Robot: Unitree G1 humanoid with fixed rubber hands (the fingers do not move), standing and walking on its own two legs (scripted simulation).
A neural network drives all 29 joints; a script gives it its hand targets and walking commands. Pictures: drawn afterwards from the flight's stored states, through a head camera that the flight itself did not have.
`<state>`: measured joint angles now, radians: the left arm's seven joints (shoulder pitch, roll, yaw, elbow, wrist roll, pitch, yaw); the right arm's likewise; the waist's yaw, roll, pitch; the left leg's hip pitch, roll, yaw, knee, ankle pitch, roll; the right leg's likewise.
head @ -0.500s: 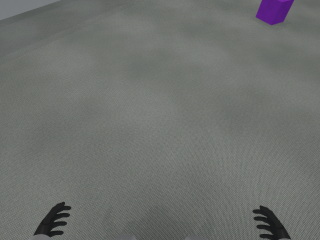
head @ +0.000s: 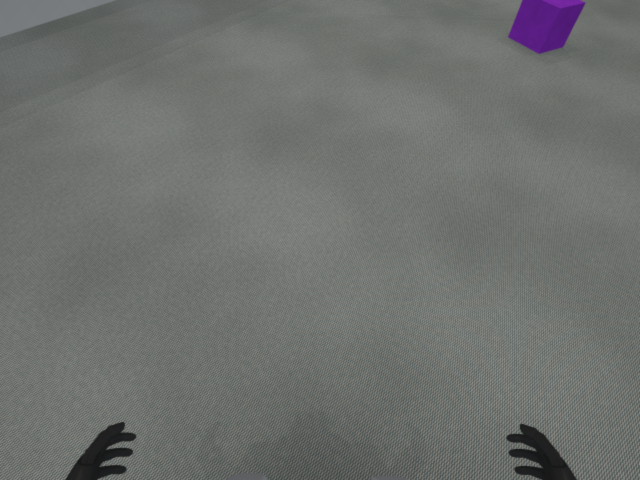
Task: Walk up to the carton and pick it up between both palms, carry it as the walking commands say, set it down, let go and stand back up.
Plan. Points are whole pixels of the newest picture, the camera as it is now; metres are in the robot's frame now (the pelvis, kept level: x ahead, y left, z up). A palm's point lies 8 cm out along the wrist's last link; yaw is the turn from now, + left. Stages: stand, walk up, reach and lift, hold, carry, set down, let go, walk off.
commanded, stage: stand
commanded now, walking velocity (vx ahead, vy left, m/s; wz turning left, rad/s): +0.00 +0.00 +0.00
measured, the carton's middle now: (544, 20) +2.98 -1.57 -0.60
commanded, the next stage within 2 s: walk up in 1.28 s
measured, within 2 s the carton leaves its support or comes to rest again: neither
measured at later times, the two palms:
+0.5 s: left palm out of the picture +0.09 +0.30 -0.09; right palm out of the picture +0.11 -0.29 -0.08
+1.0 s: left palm out of the picture +0.08 +0.31 -0.08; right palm out of the picture +0.09 -0.29 -0.08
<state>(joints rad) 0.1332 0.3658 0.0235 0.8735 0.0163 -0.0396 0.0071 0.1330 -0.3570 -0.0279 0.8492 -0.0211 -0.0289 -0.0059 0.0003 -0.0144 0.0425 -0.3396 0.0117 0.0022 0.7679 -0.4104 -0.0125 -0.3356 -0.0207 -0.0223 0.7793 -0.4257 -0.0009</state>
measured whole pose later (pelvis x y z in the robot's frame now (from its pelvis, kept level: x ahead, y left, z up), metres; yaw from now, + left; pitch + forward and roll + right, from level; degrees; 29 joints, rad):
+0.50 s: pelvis -0.01 +0.00 +0.02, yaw +0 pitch -2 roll +0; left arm 0.11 0.35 0.02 0.98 0.01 -0.02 0.00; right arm 0.10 -0.35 -0.01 0.97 -0.01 -0.03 0.00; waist 0.01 0.00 0.04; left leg -0.25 0.01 0.00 0.60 -0.31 -0.01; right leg -0.24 -0.02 -0.03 0.60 -0.32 0.01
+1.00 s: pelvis -0.01 +0.01 +0.03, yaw +1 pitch -3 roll +0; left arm 0.10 0.36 0.01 1.07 0.01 -0.02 -0.01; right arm 0.10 -0.35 0.00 1.06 -0.01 -0.03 0.00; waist 0.00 -0.01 0.04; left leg -0.16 0.01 0.00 0.41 -0.21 -0.01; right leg -0.14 -0.03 -0.04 0.41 -0.22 0.01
